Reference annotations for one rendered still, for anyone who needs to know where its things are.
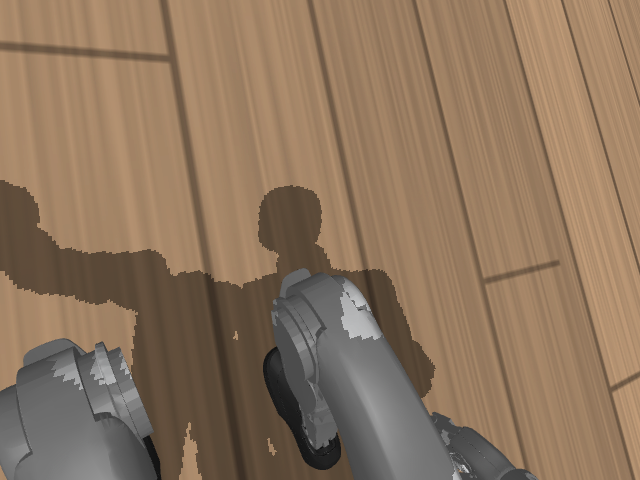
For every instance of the left robot foot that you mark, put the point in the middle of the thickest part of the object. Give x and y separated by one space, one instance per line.
153 455

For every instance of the right robot hand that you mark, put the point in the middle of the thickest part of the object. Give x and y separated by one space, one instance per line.
471 452

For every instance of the right robot foot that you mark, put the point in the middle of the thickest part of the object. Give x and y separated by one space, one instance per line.
288 408

